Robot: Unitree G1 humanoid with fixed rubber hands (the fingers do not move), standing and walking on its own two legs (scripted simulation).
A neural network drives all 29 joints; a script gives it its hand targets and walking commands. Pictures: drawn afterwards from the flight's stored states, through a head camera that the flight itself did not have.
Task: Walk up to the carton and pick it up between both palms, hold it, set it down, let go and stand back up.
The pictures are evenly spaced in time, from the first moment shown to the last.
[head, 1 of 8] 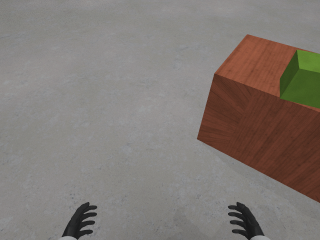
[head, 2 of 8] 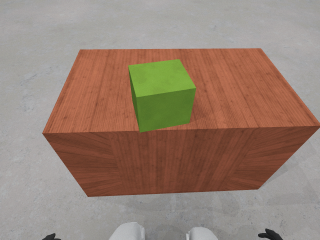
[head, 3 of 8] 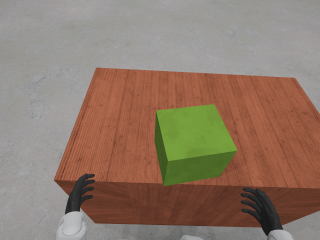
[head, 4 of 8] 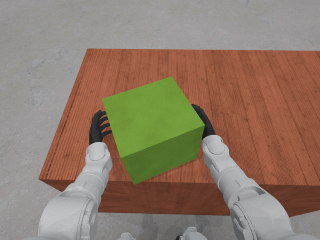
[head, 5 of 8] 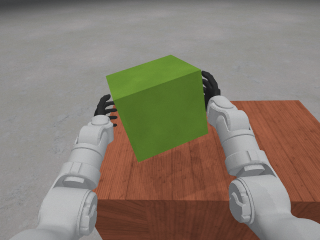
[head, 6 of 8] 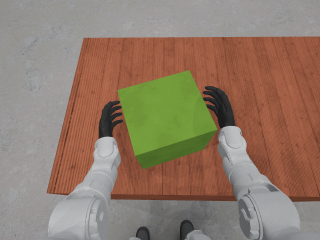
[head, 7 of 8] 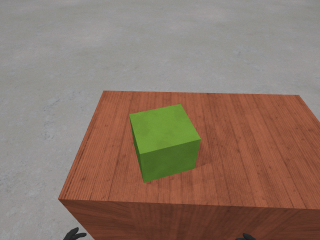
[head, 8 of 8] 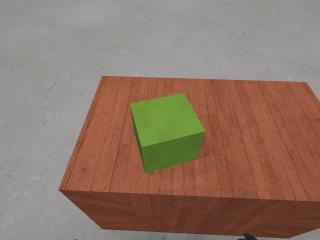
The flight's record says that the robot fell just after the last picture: no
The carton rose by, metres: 0.25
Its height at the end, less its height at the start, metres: +0.00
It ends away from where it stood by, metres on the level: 0.12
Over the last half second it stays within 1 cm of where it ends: yes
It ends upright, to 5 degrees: yes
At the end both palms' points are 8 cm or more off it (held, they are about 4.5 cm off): yes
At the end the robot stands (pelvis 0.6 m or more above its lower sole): yes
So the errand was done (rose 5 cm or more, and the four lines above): yes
